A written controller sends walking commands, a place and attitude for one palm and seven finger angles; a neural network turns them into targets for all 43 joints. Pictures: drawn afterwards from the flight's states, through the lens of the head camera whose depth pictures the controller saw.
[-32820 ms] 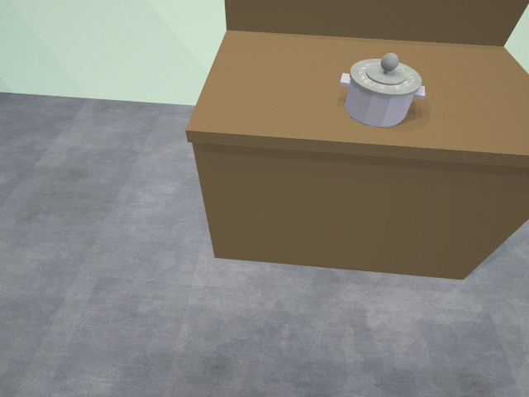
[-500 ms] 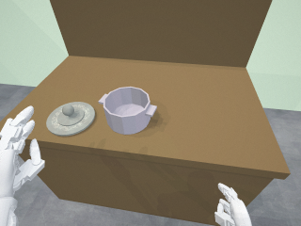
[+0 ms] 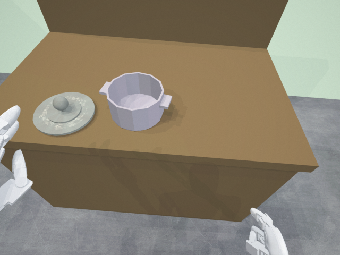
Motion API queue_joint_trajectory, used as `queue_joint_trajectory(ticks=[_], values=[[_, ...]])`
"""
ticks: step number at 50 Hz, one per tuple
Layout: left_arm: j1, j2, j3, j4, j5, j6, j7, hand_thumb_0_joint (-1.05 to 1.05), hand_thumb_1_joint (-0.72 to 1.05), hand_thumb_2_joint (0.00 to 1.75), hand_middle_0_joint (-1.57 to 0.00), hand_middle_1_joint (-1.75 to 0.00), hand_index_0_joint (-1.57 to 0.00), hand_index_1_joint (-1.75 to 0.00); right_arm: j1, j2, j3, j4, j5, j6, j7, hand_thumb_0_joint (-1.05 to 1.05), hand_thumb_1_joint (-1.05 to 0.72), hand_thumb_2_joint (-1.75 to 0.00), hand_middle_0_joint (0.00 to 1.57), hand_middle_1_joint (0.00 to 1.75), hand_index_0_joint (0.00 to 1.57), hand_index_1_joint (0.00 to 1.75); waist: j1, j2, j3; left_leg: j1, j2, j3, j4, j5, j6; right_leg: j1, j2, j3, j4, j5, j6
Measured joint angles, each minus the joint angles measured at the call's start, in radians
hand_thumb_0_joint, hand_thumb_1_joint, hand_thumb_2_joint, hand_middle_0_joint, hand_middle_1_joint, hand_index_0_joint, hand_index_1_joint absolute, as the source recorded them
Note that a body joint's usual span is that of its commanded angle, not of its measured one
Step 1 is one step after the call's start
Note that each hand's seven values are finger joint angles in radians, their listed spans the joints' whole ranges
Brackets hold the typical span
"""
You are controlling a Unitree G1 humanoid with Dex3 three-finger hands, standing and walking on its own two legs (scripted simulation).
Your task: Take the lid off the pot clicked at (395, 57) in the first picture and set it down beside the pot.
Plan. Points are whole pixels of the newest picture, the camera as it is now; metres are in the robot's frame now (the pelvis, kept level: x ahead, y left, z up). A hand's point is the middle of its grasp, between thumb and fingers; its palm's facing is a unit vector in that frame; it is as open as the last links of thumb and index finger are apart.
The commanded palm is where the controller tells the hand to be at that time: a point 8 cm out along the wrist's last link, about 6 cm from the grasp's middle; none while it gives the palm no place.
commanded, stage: step back with the hand held close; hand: left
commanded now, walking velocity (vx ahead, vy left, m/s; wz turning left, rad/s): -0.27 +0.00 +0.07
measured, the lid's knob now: (60, 103) +0.51 +0.38 +0.01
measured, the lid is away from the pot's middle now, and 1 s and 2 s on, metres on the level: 0.23 0.23 0.23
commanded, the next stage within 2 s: stop stepping back and stand still in 0.84 s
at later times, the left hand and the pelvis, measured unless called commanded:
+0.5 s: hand (10, 218) +0.14 +0.24 +0.17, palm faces +0.36 -0.82 -0.44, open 7.4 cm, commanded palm +0.07 +0.27 +0.19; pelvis -0.06 -0.01 +0.00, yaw -1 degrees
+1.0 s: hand out of the picture +0.05 +0.21 +0.14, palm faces +0.33 -0.85 -0.41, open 7.4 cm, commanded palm -0.05 +0.25 +0.19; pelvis -0.17 -0.03 -0.01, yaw +2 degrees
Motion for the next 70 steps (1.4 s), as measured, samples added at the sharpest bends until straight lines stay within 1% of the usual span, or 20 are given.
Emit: queue_joint_trajectory(ticks=[13, 16, 21, 27, 32, 36, 40, 43, 45, 48, 49, 51, 53, 55, 58, 60, 62, 64, 67, 70], values=[[0.032, 0.002, -0.030, -0.049, -0.005, -0.018, 0.025, 0.02, 0.89, 0.90, -0.22, -0.30, -0.21, -0.30, 0.011, -0.005, -0.007, -0.014, 0.013, 0.014, -0.010, 0.02, -0.90, -0.90, 0.20, 0.30, 0.21, 0.30, -0.041, 0.006, -0.012, -0.119, 0.034, -0.040, 0.111, -0.005, -0.033, -0.060, 0.020, -0.061, 0.015, 0.032, -0.024], [0.038, 0.017, -0.010, -0.052, 0.004, -0.031, 0.037, 0.02, 0.88, 0.90, -0.22, -0.30, -0.21, -0.30, 0.017, -0.014, -0.013, -0.013, 0.016, 0.009, -0.021, 0.02, -0.90, -0.90, 0.20, 0.30, 0.21, 0.30, -0.035, -0.013, -0.017, -0.123, 0.027, -0.026, 0.102, 0.016, -0.010, -0.077, 0.011, -0.051, 0.032, 0.027, -0.016], [0.000, 0.015, 0.018, -0.017, 0.006, -0.029, 0.043, 0.02, 0.89, 0.90, -0.22, -0.30, -0.21, -0.30, 0.016, -0.005, -0.019, -0.010, 0.003, -0.030, -0.021, 0.02, -0.90, -0.90, 0.20, 0.30, 0.20, 0.30, -0.022, -0.002, -0.027, -0.128, 0.035, -0.014, 0.065, 0.045, -0.004, -0.068, 0.014, -0.004, 0.155, -0.136, -0.011], [-0.043, -0.009, -0.016, -0.009, 0.003, -0.028, 0.028, 0.02, 0.89, 0.90, -0.21, -0.30, -0.21, -0.30, -0.033, 0.022, 0.017, 0.003, -0.008, -0.050, 0.000, 0.02, -0.90, -0.90, 0.20, 0.30, 0.21, 0.30, 0.002, 0.011, -0.012, -0.157, 0.083, 0.010, 0.024, 0.101, -0.022, 0.050, 0.006, -0.011, -0.036, -0.070, 0.008], [-0.026, 0.019, -0.036, -0.030, 0.000, -0.023, -0.002, 0.02, 0.89, 0.90, -0.21, -0.30, -0.21, -0.30, -0.054, 0.034, 0.031, -0.022, -0.002, -0.038, 0.013, 0.01, -0.90, -0.90, 0.20, 0.30, 0.21, 0.30, -0.020, 0.036, 0.021, -0.181, 0.122, -0.012, 0.008, 0.151, -0.047, 0.032, 0.030, -0.057, -0.066, 0.009, 0.001], [0.046, 0.052, -0.022, -0.056, -0.009, -0.034, -0.002, 0.02, 0.89, 0.90, -0.22, -0.30, -0.21, -0.30, -0.021, 0.031, 0.013, -0.023, 0.008, -0.017, 0.010, 0.01, -0.90, -0.90, 0.21, 0.30, 0.21, 0.30, -0.032, 0.017, -0.007, -0.243, 0.102, -0.045, 0.152, -0.060, -0.081, -0.008, 0.019, -0.072, -0.019, 0.007, -0.015], [0.047, 0.028, -0.031, -0.045, -0.008, -0.026, 0.017, 0.02, 0.88, 0.90, -0.22, -0.30, -0.22, -0.30, 0.010, 0.012, -0.012, 0.030, 0.013, 0.013, -0.001, 0.01, -0.90, -0.90, 0.20, 0.30, 0.21, 0.30, -0.032, -0.035, -0.054, -0.229, 0.071, -0.053, 0.375, -0.169, -0.092, -0.034, -0.020, -0.059, 0.007, 0.005, -0.014], [-0.003, 0.001, -0.036, -0.025, -0.006, -0.026, 0.035, 0.02, 0.88, 0.90, -0.22, -0.30, -0.22, -0.30, 0.023, -0.017, -0.019, 0.041, 0.015, 0.006, -0.014, 0.02, -0.90, -0.90, 0.20, 0.30, 0.21, 0.30, -0.050, -0.039, -0.065, -0.120, 0.098, -0.066, 0.189, -0.128, -0.082, -0.070, -0.037, -0.077, 0.034, 0.008, -0.004], [-0.036, -0.002, -0.028, -0.024, -0.009, -0.032, 0.044, 0.02, 0.88, 0.90, -0.22, -0.30, -0.22, -0.30, 0.014, -0.029, -0.034, 0.040, 0.014, -0.012, -0.019, 0.02, -0.90, -0.90, 0.20, 0.30, 0.21, 0.30, -0.064, -0.032, -0.046, -0.113, 0.109, -0.084, 0.105, -0.016, -0.088, -0.109, -0.042, -0.089, 0.078, 0.003, 0.003], [-0.077, 0.006, -0.028, 0.043, 0.011, -0.038, 0.029, 0.02, 0.89, 0.90, -0.21, -0.30, -0.21, -0.30, -0.004, -0.008, -0.049, 0.066, -0.008, -0.050, 0.000, 0.02, -0.90, -0.90, 0.20, 0.30, 0.20, 0.30, -0.059, -0.037, -0.031, -0.155, 0.106, -0.083, 0.120, 0.000, -0.108, -0.165, -0.005, -0.014, 0.216, -0.155, 0.004], [-0.117, 0.002, -0.044, 0.068, 0.008, 0.013, 0.012, 0.02, 0.89, 0.90, -0.21, -0.30, -0.21, -0.30, -0.011, -0.005, -0.053, 0.075, -0.006, -0.049, 0.015, 0.02, -0.90, -0.90, 0.20, 0.29, 0.20, 0.30, -0.052, -0.031, -0.020, -0.159, 0.105, -0.088, 0.114, 0.011, -0.110, -0.171, 0.012, 0.014, 0.266, -0.183, 0.009], [-0.097, 0.015, -0.020, 0.039, -0.003, 0.050, 0.011, 0.02, 0.89, 0.90, -0.21, -0.30, -0.21, -0.30, -0.026, 0.020, -0.040, 0.069, 0.000, -0.045, 0.027, 0.02, -0.90, -0.90, 0.20, 0.30, 0.20, 0.30, -0.055, -0.037, -0.006, -0.158, 0.114, -0.088, 0.096, 0.034, -0.117, -0.130, 0.032, 0.030, 0.208, -0.175, 0.010], [-0.007, 0.041, 0.021, -0.033, -0.007, 0.046, 0.017, 0.02, 0.89, 0.90, -0.21, -0.30, -0.21, -0.30, -0.020, 0.040, -0.022, 0.034, 0.009, -0.047, 0.037, 0.02, -0.90, -0.90, 0.20, 0.30, 0.20, 0.30, -0.058, -0.035, -0.006, -0.171, 0.130, -0.085, 0.114, 0.037, -0.129, -0.061, 0.041, 0.013, 0.053, -0.025, 0.005], [0.056, 0.053, 0.019, -0.089, -0.001, 0.025, 0.012, 0.02, 0.89, 0.90, -0.21, -0.30, -0.21, -0.30, -0.006, 0.042, -0.014, 0.015, 0.017, -0.050, 0.038, 0.02, -0.90, -0.90, 0.20, 0.30, 0.21, 0.30, -0.062, -0.003, 0.006, -0.183, 0.140, -0.108, 0.174, -0.051, -0.114, -0.042, 0.061, -0.010, 0.036, 0.029, -0.014], [0.104, 0.059, -0.015, -0.119, 0.001, -0.006, 0.009, 0.02, 0.89, 0.90, -0.22, -0.30, -0.21, -0.30, 0.033, 0.037, -0.011, 0.036, 0.019, -0.034, 0.025, 0.02, -0.90, -0.90, 0.20, 0.30, 0.21, 0.30, -0.043, -0.013, -0.039, -0.188, 0.094, -0.078, 0.329, -0.131, -0.095, -0.031, 0.038, -0.006, 0.026, 0.013, -0.023], [0.095, 0.039, -0.033, -0.090, 0.003, -0.015, 0.016, 0.02, 0.88, 0.90, -0.22, -0.30, -0.22, -0.30, 0.058, 0.024, -0.007, 0.049, 0.016, -0.021, 0.008, 0.02, -0.90, -0.90, 0.20, 0.30, 0.21, 0.30, -0.031, -0.017, -0.082, -0.127, 0.079, -0.048, 0.273, -0.136, -0.078, -0.031, 0.018, -0.003, 0.016, 0.011, -0.019], [0.045, 0.009, -0.044, -0.035, 0.005, -0.026, 0.027, 0.02, 0.88, 0.90, -0.22, -0.30, -0.22, -0.30, 0.074, -0.003, -0.005, 0.047, 0.015, -0.029, -0.011, 0.02, -0.90, -0.90, 0.20, 0.30, 0.21, 0.30, -0.030, 0.014, -0.109, -0.054, 0.090, -0.053, 0.102, -0.122, -0.056, -0.048, 0.017, -0.023, 0.029, -0.006, -0.009], [-0.024, -0.014, -0.041, 0.044, 0.003, -0.025, 0.036, 0.01, 0.88, 0.90, -0.22, -0.30, -0.22, -0.30, 0.060, -0.006, -0.005, 0.063, 0.021, -0.035, -0.022, 0.02, -0.90, -0.90, 0.20, 0.30, 0.21, 0.30, -0.027, 0.007, -0.089, -0.050, 0.076, -0.050, 0.088, -0.021, -0.054, -0.046, 0.013, -0.004, 0.050, -0.028, 0.001], [-0.058, -0.036, -0.030, 0.132, 0.013, 0.012, 0.037, 0.01, 0.89, 0.90, -0.21, -0.30, -0.21, -0.30, 0.057, 0.006, 0.005, 0.062, 0.023, -0.043, -0.020, 0.02, -0.90, -0.90, 0.20, 0.30, 0.21, 0.30, -0.028, -0.001, -0.096, -0.035, 0.068, -0.037, 0.065, 0.001, -0.050, -0.037, 0.032, 0.020, 0.110, -0.108, 0.010], [-0.038, -0.039, -0.040, 0.136, 0.024, 0.044, 0.033, 0.02, 0.89, 0.90, -0.21, -0.30, -0.21, -0.30, 0.064, 0.020, 0.016, 0.044, 0.020, -0.065, -0.004, 0.02, -0.90, -0.90, 0.20, 0.30, 0.21, 0.30, -0.030, -0.007, -0.104, -0.035, 0.067, -0.032, 0.051, 0.013, -0.056, 0.032, 0.054, 0.016, 0.031, -0.077, -0.006]])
